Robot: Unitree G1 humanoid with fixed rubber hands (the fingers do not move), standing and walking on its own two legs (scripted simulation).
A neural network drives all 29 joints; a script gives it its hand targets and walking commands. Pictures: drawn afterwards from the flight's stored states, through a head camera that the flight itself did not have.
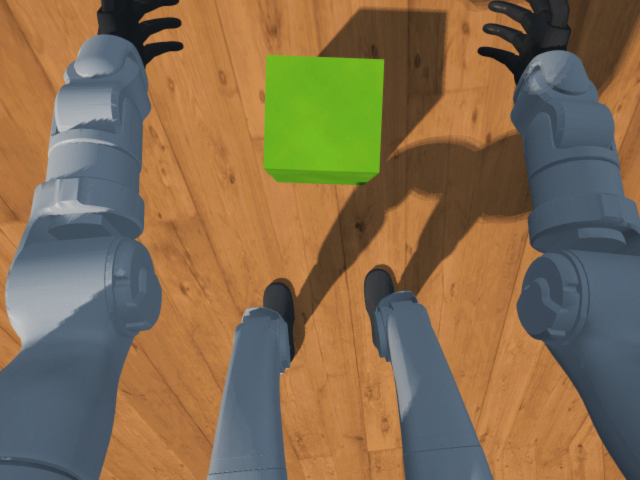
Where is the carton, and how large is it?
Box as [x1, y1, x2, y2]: [263, 55, 383, 184]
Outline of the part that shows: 266,55 263,168 277,181 283,182 363,184 375,175 379,169 383,59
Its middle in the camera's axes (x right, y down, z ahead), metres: +0.00 -0.24 +0.82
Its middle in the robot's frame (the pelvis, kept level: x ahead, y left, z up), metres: +0.55 -0.03 -0.53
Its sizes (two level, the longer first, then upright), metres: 0.210 0.200 0.250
